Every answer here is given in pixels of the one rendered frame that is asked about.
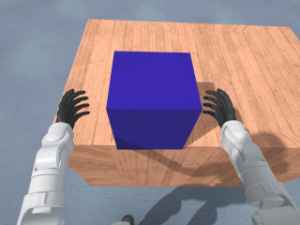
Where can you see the carton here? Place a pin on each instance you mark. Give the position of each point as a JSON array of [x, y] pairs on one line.
[[153, 100]]

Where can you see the right robot forearm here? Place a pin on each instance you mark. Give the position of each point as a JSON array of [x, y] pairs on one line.
[[262, 189]]

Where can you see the right robot upper arm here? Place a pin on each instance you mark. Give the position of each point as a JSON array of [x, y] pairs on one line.
[[285, 215]]

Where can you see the pedestal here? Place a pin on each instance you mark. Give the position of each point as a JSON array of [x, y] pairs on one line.
[[257, 66]]

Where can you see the left robot hand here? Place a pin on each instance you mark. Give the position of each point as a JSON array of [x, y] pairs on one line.
[[67, 110]]

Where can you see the left robot foot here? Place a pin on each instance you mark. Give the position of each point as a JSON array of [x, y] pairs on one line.
[[128, 219]]

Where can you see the left robot forearm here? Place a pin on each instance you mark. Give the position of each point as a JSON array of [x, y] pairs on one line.
[[46, 192]]

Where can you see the right robot hand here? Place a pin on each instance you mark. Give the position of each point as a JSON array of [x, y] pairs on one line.
[[224, 108]]

